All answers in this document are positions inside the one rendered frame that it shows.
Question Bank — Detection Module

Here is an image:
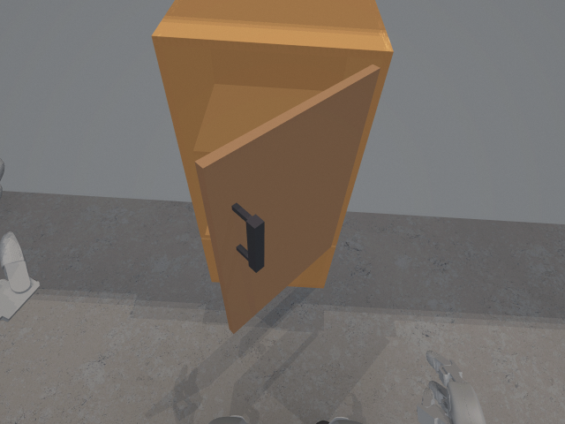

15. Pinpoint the handle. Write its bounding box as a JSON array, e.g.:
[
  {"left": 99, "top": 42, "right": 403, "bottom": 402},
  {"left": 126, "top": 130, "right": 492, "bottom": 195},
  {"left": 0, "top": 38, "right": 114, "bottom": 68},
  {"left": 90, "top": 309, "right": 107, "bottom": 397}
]
[{"left": 232, "top": 203, "right": 265, "bottom": 273}]

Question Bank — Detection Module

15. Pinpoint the robot right hand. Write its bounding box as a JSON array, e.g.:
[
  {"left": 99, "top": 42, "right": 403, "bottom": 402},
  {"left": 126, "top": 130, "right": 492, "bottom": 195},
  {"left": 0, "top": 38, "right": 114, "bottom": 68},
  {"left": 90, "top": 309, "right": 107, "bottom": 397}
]
[{"left": 417, "top": 350, "right": 486, "bottom": 424}]

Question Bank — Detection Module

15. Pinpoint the robot left hand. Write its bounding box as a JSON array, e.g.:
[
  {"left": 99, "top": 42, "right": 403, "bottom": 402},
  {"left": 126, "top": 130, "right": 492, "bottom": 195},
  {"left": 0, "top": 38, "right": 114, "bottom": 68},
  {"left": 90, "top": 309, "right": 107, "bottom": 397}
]
[{"left": 0, "top": 158, "right": 40, "bottom": 322}]

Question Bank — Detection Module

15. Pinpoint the cupboard door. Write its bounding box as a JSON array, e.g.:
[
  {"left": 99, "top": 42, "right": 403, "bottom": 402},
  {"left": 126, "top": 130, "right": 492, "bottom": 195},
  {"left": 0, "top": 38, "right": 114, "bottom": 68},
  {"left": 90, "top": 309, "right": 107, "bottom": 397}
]
[{"left": 195, "top": 64, "right": 380, "bottom": 334}]

